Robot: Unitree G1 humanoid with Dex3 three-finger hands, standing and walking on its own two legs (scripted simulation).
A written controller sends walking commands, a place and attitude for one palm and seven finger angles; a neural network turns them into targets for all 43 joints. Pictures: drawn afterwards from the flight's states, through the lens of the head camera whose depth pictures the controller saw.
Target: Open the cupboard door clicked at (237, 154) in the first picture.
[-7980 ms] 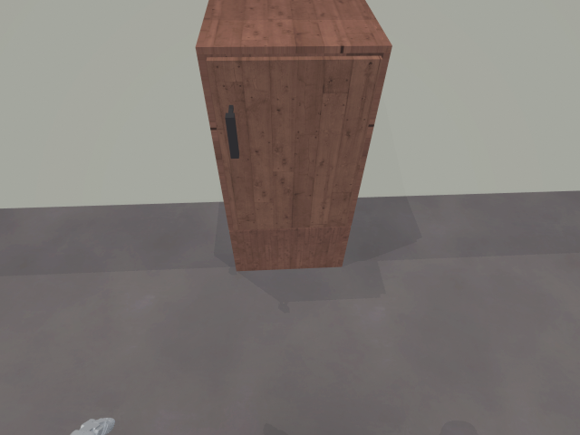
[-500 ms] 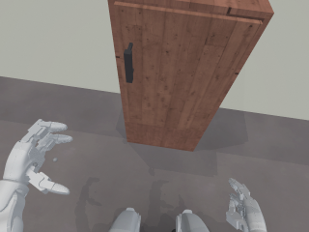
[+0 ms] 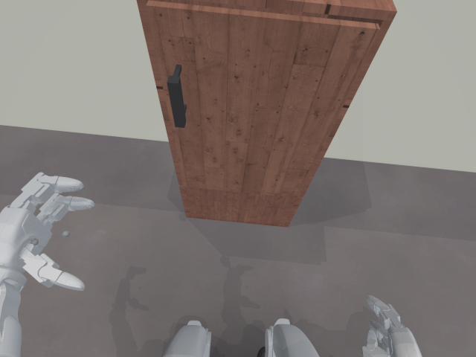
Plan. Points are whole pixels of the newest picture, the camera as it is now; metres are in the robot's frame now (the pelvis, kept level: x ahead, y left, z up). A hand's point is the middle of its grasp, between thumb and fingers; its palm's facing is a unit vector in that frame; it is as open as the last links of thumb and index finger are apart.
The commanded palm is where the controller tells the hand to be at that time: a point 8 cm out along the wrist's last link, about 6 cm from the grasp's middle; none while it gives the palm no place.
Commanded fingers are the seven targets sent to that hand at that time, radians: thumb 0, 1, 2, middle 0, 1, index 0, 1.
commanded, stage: raise the hand with hooked fingers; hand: left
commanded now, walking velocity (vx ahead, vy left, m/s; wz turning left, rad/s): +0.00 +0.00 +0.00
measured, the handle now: (179, 97) +0.60 +0.16 +0.03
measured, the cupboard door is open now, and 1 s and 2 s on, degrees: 0 0 0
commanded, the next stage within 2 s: move the hooked fingers beside the handle in 0.26 s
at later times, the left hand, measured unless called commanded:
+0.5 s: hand (65, 230) +0.29 +0.27 +0.05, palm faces -0.02 -1.00 -0.03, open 14.0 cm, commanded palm +0.28 +0.32 +0.05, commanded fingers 0.00 -0.50 0.30 -0.30 -1.20 -0.30 -1.20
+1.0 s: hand (103, 176) +0.39 +0.25 +0.05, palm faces -0.06 -1.00 -0.03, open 14.0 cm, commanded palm +0.37 +0.29 +0.05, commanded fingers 0.00 -0.50 0.30 -0.30 -1.20 -0.30 -1.20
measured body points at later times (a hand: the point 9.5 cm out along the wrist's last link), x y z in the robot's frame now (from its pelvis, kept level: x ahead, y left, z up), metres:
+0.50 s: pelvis +0.00 +0.00 +0.00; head +0.08 +0.01 +0.44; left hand +0.29 +0.33 +0.05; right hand +0.17 -0.25 -0.08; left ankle +0.01 +0.11 -0.65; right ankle +0.05 -0.12 -0.65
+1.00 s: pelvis +0.00 +0.00 +0.00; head +0.11 +0.02 +0.43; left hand +0.38 +0.30 +0.05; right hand +0.10 -0.26 -0.10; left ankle +0.01 +0.11 -0.65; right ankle +0.05 -0.12 -0.65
